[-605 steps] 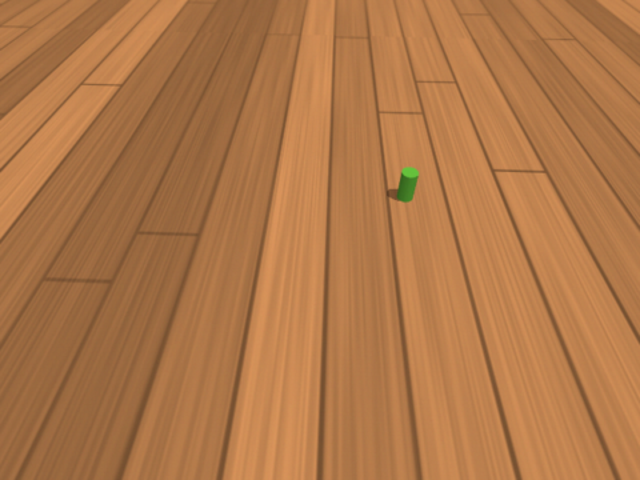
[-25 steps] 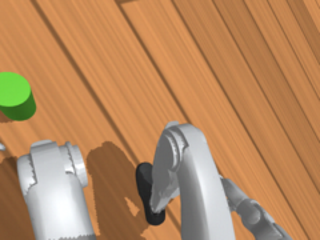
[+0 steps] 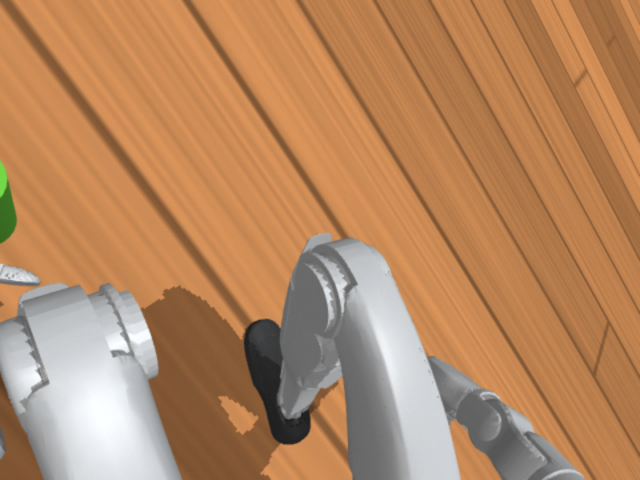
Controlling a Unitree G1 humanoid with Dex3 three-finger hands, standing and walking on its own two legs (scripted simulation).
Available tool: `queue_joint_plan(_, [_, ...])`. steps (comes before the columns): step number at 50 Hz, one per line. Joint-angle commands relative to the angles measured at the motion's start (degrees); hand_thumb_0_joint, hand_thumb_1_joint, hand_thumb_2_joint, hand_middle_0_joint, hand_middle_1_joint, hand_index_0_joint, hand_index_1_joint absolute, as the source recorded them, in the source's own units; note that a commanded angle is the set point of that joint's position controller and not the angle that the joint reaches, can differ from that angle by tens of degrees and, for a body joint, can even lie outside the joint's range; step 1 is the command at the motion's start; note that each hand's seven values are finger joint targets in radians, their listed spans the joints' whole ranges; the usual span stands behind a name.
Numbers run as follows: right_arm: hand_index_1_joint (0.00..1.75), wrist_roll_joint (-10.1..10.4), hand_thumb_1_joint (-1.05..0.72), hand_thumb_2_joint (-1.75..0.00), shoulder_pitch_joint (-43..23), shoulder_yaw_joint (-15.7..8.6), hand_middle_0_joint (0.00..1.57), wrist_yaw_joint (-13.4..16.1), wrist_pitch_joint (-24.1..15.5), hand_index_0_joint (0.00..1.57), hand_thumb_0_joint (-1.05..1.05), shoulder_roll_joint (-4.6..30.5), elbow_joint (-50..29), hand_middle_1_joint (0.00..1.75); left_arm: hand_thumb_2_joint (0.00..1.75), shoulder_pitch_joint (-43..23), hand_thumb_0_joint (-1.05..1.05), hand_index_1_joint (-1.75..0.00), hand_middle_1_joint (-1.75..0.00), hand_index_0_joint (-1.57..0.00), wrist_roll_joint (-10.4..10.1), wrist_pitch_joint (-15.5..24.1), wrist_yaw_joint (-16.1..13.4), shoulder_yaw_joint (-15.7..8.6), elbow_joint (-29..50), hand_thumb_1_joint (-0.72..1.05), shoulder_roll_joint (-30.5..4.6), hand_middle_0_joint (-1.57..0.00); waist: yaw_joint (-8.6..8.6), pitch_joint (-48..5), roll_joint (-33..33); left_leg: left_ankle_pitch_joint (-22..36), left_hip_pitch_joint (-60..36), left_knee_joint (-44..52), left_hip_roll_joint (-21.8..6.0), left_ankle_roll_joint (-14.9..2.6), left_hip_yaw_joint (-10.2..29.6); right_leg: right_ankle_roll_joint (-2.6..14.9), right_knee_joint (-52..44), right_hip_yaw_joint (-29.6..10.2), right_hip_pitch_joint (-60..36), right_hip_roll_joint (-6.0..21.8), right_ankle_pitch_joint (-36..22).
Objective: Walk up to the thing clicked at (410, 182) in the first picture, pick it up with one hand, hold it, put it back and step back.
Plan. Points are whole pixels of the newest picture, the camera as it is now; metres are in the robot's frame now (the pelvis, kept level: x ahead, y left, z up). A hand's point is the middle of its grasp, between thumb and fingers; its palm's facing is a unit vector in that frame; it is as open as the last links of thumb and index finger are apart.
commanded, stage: rest palm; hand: left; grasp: from the side
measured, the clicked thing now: out of the picture +0.45 +0.26 -0.21
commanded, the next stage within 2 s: close in 0.06 s
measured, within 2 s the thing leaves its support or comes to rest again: leaves its support in 1.32 s
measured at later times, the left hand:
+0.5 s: hand out of the picture +0.43 +0.26 -0.19, palm faces +0.25 -0.97 -0.01, open 11.8 cm
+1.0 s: hand out of the picture +0.44 +0.26 -0.19, palm faces +0.26 -0.97 -0.03, open 10.2 cm
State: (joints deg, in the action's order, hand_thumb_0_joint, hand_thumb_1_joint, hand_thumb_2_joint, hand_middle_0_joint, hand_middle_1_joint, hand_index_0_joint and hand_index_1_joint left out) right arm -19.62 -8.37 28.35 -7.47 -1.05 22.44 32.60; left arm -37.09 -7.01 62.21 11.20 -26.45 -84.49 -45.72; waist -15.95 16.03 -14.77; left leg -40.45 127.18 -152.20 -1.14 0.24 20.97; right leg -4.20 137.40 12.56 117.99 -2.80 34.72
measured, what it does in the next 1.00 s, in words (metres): stands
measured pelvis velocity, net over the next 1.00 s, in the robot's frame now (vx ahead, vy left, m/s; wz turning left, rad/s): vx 0.00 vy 0.00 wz -0.03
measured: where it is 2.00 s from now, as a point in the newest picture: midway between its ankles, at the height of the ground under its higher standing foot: (206, 444)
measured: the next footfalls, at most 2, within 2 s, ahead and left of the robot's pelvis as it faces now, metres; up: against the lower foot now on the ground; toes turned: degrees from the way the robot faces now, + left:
none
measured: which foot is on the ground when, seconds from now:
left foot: down 0.00-1.00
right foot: down 0.00-1.00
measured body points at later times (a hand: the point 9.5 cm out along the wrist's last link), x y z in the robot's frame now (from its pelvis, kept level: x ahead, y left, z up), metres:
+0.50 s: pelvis +0.00 +0.00 +0.00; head +0.23 +0.20 +0.33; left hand +0.41 +0.31 -0.18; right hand +0.17 -0.24 -0.03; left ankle +0.08 +0.12 -0.25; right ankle +0.14 -0.13 -0.25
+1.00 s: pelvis +0.00 +0.00 +0.00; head +0.24 +0.20 +0.32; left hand +0.42 +0.31 -0.18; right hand +0.17 -0.24 -0.03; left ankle +0.08 +0.12 -0.25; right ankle +0.14 -0.13 -0.25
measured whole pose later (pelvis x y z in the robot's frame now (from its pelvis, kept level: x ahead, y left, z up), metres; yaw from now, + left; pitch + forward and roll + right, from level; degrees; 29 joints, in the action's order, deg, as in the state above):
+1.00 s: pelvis +0.00 +0.00 +0.00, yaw -2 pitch +13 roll -19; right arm -21.2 -11.0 30.6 -8.9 1.3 20.8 32.4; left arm -39.2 -4.1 64.2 -0.8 -20.8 -85.2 -49.5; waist -15.7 18.0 -16.7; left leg -41.5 127.1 -152.4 -1.1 0.6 23.3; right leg -4.5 136.0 14.3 117.3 -3.4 34.8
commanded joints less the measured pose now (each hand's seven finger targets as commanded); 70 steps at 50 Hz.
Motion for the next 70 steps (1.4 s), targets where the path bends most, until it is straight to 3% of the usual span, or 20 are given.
queue_joint_plan(1, [0.30,-0.9,-0.91,-0.90,0.8,-6.0,0.20,0.7,0.9,0.20,0.00,20.2,-1.1,0.30,0.11,-11.3,0.00,-0.07,-0.08,-0.05,0.8,5.5,-2.7,-0.1,6.6,-0.41,-9.3,-0.05,-5.04,-29.4,31.3,5.6,-22.4,20.1,-2.7,1.68,-4.7,4.27,-8.5,7.5,-13.8,-1.9,-8.0])
queue_joint_plan(8, [0.30,-1.6,-0.90,-0.90,-0.2,-5.7,0.20,0.3,1.7,0.20,0.00,20.2,-1.4,0.30,0.20,-11.6,0.00,-0.13,-0.13,-0.12,2.3,6.3,-5.8,2.3,6.4,-0.25,-7.6,-0.14,-6.16,-28.2,30.3,4.1,-21.6,19.5,-2.7,1.40,-4.7,4.04,-9.3,7.8,-13.7,-2.2,-7.6])
queue_joint_plan(11, [0.30,-1.8,-0.90,-0.90,0.2,-5.4,0.20,0.1,1.6,0.20,0.00,20.1,-1.1,0.30,0.31,-12.2,0.00,-0.28,-0.27,-0.28,1.9,6.9,-7.0,2.4,7.3,-0.10,-7.5,-0.30,-6.67,-29.7,30.2,5.2,-22.7,19.2,-2.7,1.41,-4.3,3.82,-9.3,8.0,-15.0,-2.4,-8.8])
queue_joint_plan(21, [0.30,-2.2,-0.88,-0.90,-0.4,-4.9,0.20,-0.1,2.3,0.20,0.00,19.9,-0.8,0.30,0.52,-14.0,0.00,-0.46,-0.46,-0.48,4.2,7.5,-9.9,4.4,6.3,0.23,-8.0,-0.49,-7.53,-27.9,31.4,5.8,-23.4,20.0,-3.1,1.90,-3.0,3.99,-8.6,8.8,-13.5,-2.6,-9.3])
queue_joint_plan(26, [0.30,-2.3,-0.88,-0.90,-0.2,-4.6,0.20,-0.2,2.4,0.20,0.00,19.7,-0.6,0.30,0.62,-14.0,0.00,-0.57,-0.57,-0.60,3.8,7.4,-10.5,4.5,6.0,0.35,-7.6,-0.61,-7.80,-29.6,29.9,6.1,-23.1,18.9,-2.9,1.51,-3.5,3.83,-9.6,8.5,-15.1,-2.9,-10.0])
queue_joint_plan(33, [0.30,-2.4,-0.89,-0.90,-0.2,-4.4,0.20,-0.2,2.7,0.20,0.00,19.4,-0.1,0.30,0.83,-16.0,0.00,-0.83,-0.83,-0.81,4.4,7.2,-11.0,6.0,5.2,0.35,-7.5,-0.81,-8.72,-28.7,29.6,4.8,-22.1,18.7,-2.7,1.28,-3.7,3.89,-10.3,8.5,-14.8,-3.1,-9.3])
queue_joint_plan(36, [0.30,-2.3,-0.89,-0.90,-0.3,-4.2,0.20,-0.1,2.7,0.20,0.00,19.3,0.0,0.30,0.88,-15.4,0.00,-0.90,-0.90,-0.87,4.8,7.3,-11.1,5.9,5.1,0.35,-8.9,-0.88,-7.83,-29.0,29.9,5.6,-22.2,18.7,-2.7,1.20,-3.9,4.02,-10.1,8.4,-15.0,-3.2,-9.7])
queue_joint_plan(37, [0.30,-2.3,-0.90,-0.90,-0.3,-4.3,0.20,-0.2,2.8,0.20,0.00,19.3,-0.3,0.30,0.90,-14.9,0.00,-0.93,-0.93,-0.91,4.8,7.3,-11.0,6.2,5.1,0.36,-7.5,-0.92,-8.35,-29.4,30.0,6.6,-23.4,19.2,-2.9,1.55,-3.3,4.01,-9.7,8.8,-15.0,-3.0,-10.4])
queue_joint_plan(40, [0.30,-2.3,-0.89,-0.90,-0.4,-4.7,0.20,-0.2,3.1,0.20,0.00,19.7,0.0,0.30,1.00,-14.6,0.00,-1.04,-1.03,-0.99,5.1,7.1,-10.9,6.4,5.1,0.38,-7.4,-0.99,-8.03,-28.7,31.7,6.9,-25.0,20.1,-3.1,2.04,-2.9,4.22,-9.2,8.9,-13.7,-2.9,-10.3])
queue_joint_plan(49, [0.30,-1.8,-0.92,-0.91,-0.9,-4.8,0.20,-0.5,3.0,0.20,0.00,19.8,-0.2,0.30,1.24,-12.4,0.00,-1.31,-1.29,-1.18,3.5,6.8,-10.4,6.5,6.9,0.41,-5.9,-1.20,-7.10,-29.2,31.3,6.5,-24.7,20.2,-2.9,2.05,-2.9,4.09,-9.9,8.9,-14.8,-2.9,-10.2])
queue_joint_plan(53, [0.30,-1.4,-0.92,-0.91,-0.6,-4.9,0.20,-0.5,2.8,0.20,0.00,19.5,0.0,0.30,1.26,-12.8,0.00,-1.35,-1.33,-1.22,2.5,6.5,-10.1,6.7,9.9,0.40,-6.0,-1.24,-6.40,-31.0,31.4,8.1,-24.5,19.5,-2.7,1.73,-3.5,4.17,-9.8,8.5,-16.1,-3.1,-11.5])
queue_joint_plan(58, [0.30,-0.9,-0.92,-0.91,0.6,-6.5,0.20,-0.5,3.0,0.20,0.00,19.5,-0.3,0.30,1.28,-14.4,0.00,-1.39,-1.36,-1.25,2.5,5.4,-10.4,5.7,17.5,0.39,-7.1,-1.27,-4.97,-35.1,36.2,10.0,-28.6,20.9,-3.1,2.42,-3.6,4.59,-9.1,7.9,-15.7,-2.7,-12.4])
queue_joint_plan(60, [0.30,-0.6,-0.92,-0.91,1.7,-7.3,0.20,-0.5,3.1,0.20,0.00,18.8,0.3,0.30,1.29,-15.8,0.00,-1.40,-1.38,-1.27,2.7,4.6,-10.8,5.0,23.2,0.39,-8.3,-1.28,-3.92,-37.2,38.5,11.1,-29.6,21.0,-2.9,2.54,-4.6,4.74,-9.1,7.2,-15.8,-2.5,-13.1])
queue_joint_plan(61, [0.30,-0.6,-0.92,-0.91,2.2,-7.6,0.20,-0.6,3.2,0.20,0.00,18.7,-0.1,0.30,1.30,-15.3,0.00,-1.40,-1.38,-1.27,2.4,4.1,-10.9,5.0,25.0,0.42,-7.2,-1.29,-4.24,-38.2,38.9,12.0,-29.8,21.3,-2.9,2.55,-4.6,4.78,-9.2,7.2,-16.9,-2.4,-14.0])
queue_joint_plan(64, [0.30,0.1,-0.92,-0.91,3.4,-9.2,0.20,-0.4,3.4,0.20,0.00,17.7,-0.4,0.30,1.26,-15.6,0.00,-1.39,-1.36,-1.26,1.9,2.5,-11.1,3.2,35.6,0.35,-9.0,-1.28,-1.94,-43.7,42.2,14.5,-33.2,22.0,-3.0,2.60,-5.8,5.12,-9.4,5.6,-18.0,-2.2,-15.2])
queue_joint_plan(66, [0.30,0.9,-0.93,-0.91,4.1,-10.7,0.20,-0.3,3.7,0.20,0.00,17.3,-0.5,0.30,1.23,-14.8,0.00,-1.37,-1.34,-1.26,2.1,0.7,-10.8,4.1,39.6,0.36,-8.2,-1.28,-1.96,-44.6,43.9,13.4,-33.9,23.0,-3.1,2.55,-6.2,5.46,-9.7,4.8,-16.4,-1.9,-14.1])
queue_joint_plan(70, [0.30,2.2,-0.92,-0.91,5.3,-13.0,0.20,0.2,3.7,0.20,0.00,16.6,-1.5,0.30,1.20,-16.4,0.00,-1.34,-1.31,-1.23,1.6,-2.8,-11.5,3.2,47.0,0.32,-7.3,-1.25,-1.26,-47.5,44.8,14.7,-34.3,24.2,-2.8,2.34,-7.0,5.79,-10.8,3.5,-16.8,-1.7,-15.4])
